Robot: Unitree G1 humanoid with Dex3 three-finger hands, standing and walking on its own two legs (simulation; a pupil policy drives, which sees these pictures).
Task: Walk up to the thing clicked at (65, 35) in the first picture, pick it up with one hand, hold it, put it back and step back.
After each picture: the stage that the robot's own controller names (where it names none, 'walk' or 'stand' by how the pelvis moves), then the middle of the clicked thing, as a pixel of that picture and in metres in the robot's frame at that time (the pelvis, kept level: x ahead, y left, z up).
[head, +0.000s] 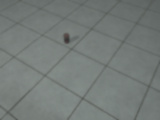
stand; (66, 38) +1.46 +0.19 -0.72
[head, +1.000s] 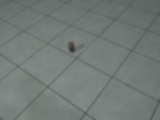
walk; (71, 47) +1.34 +0.23 -0.72
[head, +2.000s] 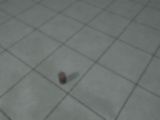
walk; (62, 78) +0.84 +0.23 -0.71
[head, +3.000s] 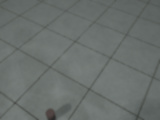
walk; (51, 115) +0.50 +0.23 -0.70
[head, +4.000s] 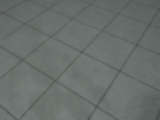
stand; out of the picture +0.35 +0.21 -0.71
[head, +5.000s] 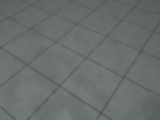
stand; out of the picture +0.34 +0.18 -0.72
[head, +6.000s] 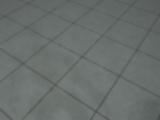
stand; out of the picture +0.34 +0.20 -0.73
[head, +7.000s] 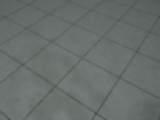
stand; out of the picture +0.33 +0.20 -0.73
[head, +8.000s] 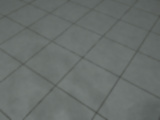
stand; out of the picture +0.33 +0.20 -0.73
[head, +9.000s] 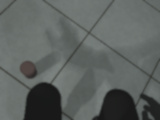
go down; (29, 70) +0.40 +0.25 -0.37
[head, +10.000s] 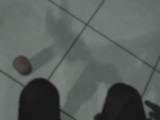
go down; (23, 66) +0.40 +0.27 -0.30
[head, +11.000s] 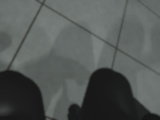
close in; out of the picture +0.37 +0.30 -0.22
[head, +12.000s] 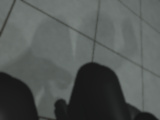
close; out of the picture +0.37 +0.31 -0.21
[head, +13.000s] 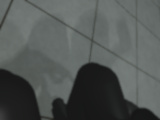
lift; out of the picture +0.36 +0.31 -0.22
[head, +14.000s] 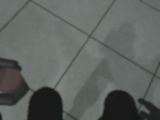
lift; (13, 84) +0.31 +0.23 -0.04
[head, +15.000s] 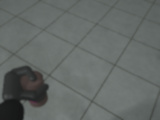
hold; (35, 89) +0.33 +0.17 +0.01
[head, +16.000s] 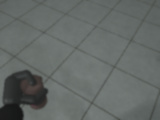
hold; (35, 92) +0.32 +0.17 +0.00
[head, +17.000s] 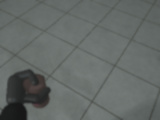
crouch; (37, 91) +0.33 +0.17 +0.00
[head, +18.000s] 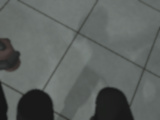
crouch; (6, 56) +0.42 +0.24 -0.09
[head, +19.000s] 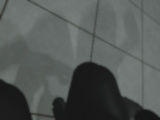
lower; out of the picture +0.39 +0.33 -0.22
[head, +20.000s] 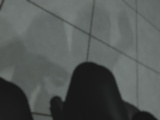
lower; out of the picture +0.39 +0.33 -0.22
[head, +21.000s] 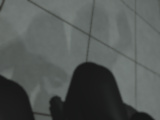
lower; out of the picture +0.39 +0.33 -0.22
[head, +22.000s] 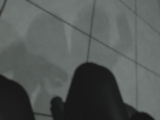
lower; out of the picture +0.39 +0.33 -0.22
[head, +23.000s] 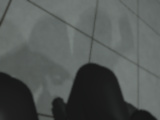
open; out of the picture +0.38 +0.31 -0.22
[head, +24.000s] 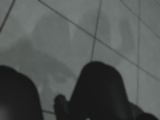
rise; out of the picture +0.38 +0.30 -0.22
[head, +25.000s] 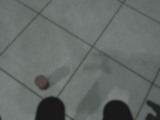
walk; (42, 83) +0.41 +0.23 -0.46
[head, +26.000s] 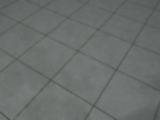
stand; out of the picture +0.35 +0.20 -0.66
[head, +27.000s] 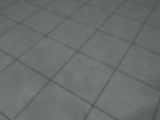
stand; out of the picture +0.36 +0.21 -0.67
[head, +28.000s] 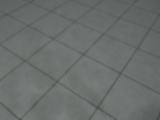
stand; out of the picture +0.37 +0.19 -0.72
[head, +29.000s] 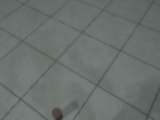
walk; (57, 114) +0.42 +0.21 -0.69
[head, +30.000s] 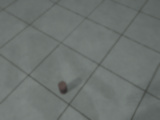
walk; (63, 88) +0.61 +0.17 -0.69
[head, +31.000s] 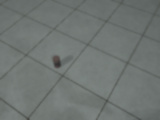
walk; (56, 62) +0.93 +0.27 -0.69
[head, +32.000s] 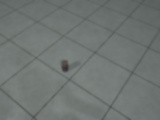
stand; (64, 66) +1.00 +0.17 -0.71
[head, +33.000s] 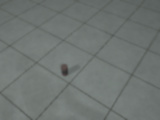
stand; (64, 70) +1.00 +0.18 -0.73
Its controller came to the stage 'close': yes
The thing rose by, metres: 0.70
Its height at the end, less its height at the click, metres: +0.00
